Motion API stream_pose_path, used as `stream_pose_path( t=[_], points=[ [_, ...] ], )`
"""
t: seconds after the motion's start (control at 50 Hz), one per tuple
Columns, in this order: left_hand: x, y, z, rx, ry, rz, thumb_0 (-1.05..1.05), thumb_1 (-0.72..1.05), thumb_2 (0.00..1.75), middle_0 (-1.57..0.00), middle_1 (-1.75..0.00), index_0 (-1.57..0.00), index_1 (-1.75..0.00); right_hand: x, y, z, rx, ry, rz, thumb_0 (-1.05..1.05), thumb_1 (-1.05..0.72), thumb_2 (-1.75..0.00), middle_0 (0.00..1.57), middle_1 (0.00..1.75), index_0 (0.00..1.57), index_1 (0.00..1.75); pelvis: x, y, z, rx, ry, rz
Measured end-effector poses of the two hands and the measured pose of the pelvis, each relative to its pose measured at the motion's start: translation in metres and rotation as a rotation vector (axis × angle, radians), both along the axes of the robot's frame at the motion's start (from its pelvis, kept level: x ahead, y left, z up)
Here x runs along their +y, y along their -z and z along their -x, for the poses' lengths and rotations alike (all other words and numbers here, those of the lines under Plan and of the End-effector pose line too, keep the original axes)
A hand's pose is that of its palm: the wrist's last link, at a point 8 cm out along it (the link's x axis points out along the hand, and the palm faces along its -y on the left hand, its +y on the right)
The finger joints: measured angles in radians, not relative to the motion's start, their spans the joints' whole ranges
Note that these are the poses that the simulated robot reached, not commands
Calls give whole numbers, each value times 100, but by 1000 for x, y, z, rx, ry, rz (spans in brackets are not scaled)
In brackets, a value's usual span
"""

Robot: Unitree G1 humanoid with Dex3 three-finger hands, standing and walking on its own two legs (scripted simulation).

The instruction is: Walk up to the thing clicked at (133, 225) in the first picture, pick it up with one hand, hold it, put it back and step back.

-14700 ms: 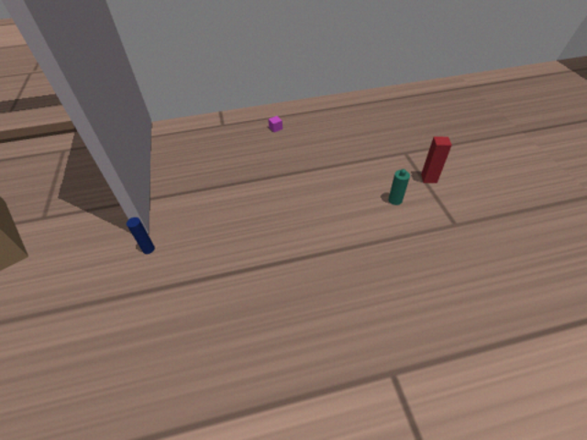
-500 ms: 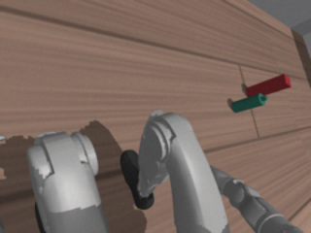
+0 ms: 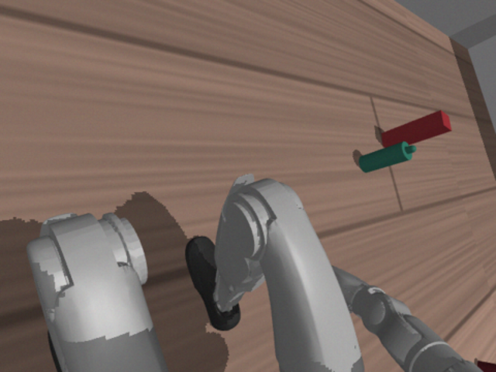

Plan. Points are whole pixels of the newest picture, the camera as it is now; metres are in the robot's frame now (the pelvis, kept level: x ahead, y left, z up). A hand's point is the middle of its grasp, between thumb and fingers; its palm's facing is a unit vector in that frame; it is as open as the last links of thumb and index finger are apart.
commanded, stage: close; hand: left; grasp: from the side
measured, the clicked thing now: out of the picture +0.43 +0.31 -0.19
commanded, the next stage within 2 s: settle in 0.24 s
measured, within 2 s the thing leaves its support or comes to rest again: leaves its support in 0.68 s
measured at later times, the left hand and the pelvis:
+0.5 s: hand out of the picture +0.44 +0.30 -0.17, palm faces +0.44 -0.90 -0.01, open 7.1 cm; pelvis +0.00 +0.00 +0.00, yaw +0 degrees
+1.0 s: hand out of the picture +0.42 +0.33 -0.10, palm faces +0.41 -0.91 -0.03, open 7.2 cm; pelvis +0.01 +0.00 +0.02, yaw +2 degrees
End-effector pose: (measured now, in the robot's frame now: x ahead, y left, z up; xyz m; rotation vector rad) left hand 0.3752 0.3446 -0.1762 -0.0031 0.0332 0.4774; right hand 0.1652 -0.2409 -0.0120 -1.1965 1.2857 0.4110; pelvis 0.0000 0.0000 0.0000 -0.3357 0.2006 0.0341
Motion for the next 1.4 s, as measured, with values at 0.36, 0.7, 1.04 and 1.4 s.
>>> stream_pose_path(
  t=[0.36,0.7,1.04,1.4],
  points=[
    [-4,-3,-15,0,2,11,1,15,78,-84,-89,-81,-90,-2,-2,0,-1,13,6,-1,-87,-89,20,30,21,30,0,-2,-1,9,5,3],
    [1,-9,-15,-12,11,2,0,1,104,-88,-106,-85,-107,-6,1,9,27,62,5,-1,-89,-90,20,30,21,30,-2,-6,-3,30,2,-1],
    [32,-90,2,-37,57,-47,0,-3,109,-89,-106,-87,-107,-1,-3,-15,-86,173,-113,0,-88,-89,20,30,21,30,-4,-28,-7,141,-32,-32],
    [30,-158,8,-4,50,-39,0,-4,110,-91,-105,-89,-105,2,11,-40,-162,315,-284,0,-87,-89,20,30,21,30,-14,-51,-18,279,-71,-100]
  ],
)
